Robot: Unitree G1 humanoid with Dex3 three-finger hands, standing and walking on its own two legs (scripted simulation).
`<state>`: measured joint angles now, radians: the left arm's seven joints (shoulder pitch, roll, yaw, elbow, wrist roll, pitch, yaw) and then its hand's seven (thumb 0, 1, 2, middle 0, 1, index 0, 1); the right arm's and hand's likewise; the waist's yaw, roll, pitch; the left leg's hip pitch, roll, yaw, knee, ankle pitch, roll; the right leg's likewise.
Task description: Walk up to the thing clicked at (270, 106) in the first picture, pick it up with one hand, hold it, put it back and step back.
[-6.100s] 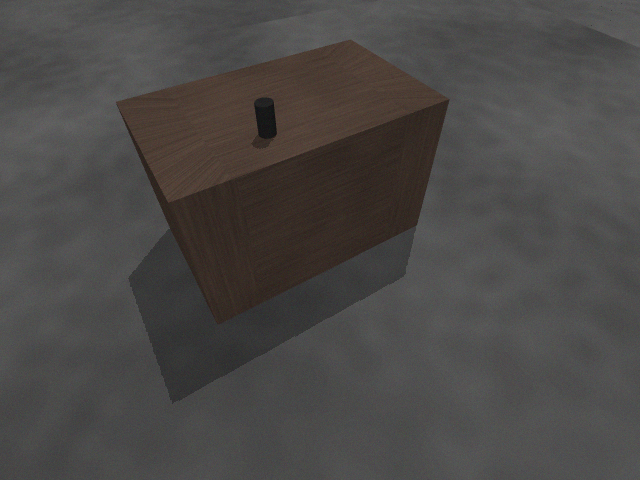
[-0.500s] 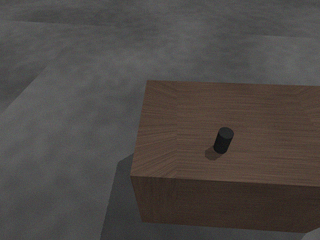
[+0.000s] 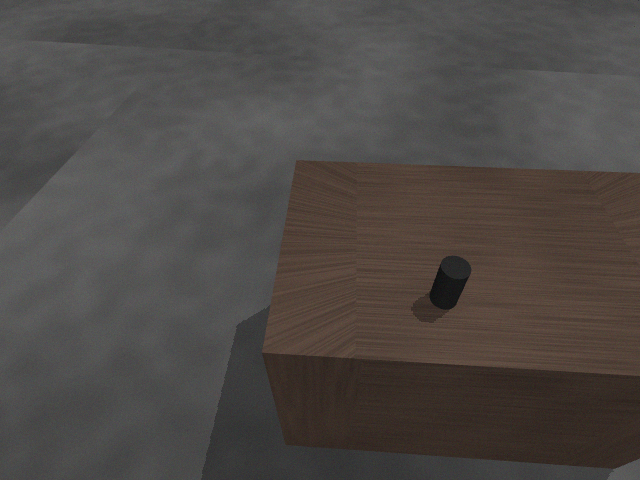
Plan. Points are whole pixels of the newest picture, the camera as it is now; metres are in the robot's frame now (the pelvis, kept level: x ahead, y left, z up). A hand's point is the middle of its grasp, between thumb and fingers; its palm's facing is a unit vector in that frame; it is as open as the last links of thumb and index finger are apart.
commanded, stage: stand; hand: right
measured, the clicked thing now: (449, 283) +0.49 -0.23 -0.13
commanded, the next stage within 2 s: rise first in 0.38 s
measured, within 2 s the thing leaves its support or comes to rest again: neither
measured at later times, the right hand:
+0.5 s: hand out of the picture +0.08 -0.25 -0.16, palm faces -0.03 +0.94 -0.34, open 7.4 cm
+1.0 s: hand out of the picture +0.16 -0.26 -0.11, palm faces +0.23 +0.91 -0.36, open 15.8 cm
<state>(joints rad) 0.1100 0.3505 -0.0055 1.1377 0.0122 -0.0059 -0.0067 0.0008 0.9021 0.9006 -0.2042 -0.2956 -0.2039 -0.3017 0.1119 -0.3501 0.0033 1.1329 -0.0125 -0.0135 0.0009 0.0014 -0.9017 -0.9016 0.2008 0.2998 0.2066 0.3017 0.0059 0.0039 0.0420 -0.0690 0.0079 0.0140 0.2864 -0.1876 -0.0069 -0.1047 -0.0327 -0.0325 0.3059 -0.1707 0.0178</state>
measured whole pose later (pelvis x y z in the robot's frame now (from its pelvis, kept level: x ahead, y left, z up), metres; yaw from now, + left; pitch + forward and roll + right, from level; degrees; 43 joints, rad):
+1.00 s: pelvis +0.00 +0.00 -0.01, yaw -1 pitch +2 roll +0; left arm 0.16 0.25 0.10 0.76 -0.04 -0.03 0.08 0.00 -0.20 0.14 -0.06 -0.06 -0.06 -0.06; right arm 0.20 -0.29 -0.15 0.66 0.04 -0.04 -0.07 0.00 0.20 -0.14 0.06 0.06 0.07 0.06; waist -0.01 -0.02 0.00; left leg -0.22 0.01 0.02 0.45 -0.27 0.00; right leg -0.25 -0.03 -0.02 0.45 -0.24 0.02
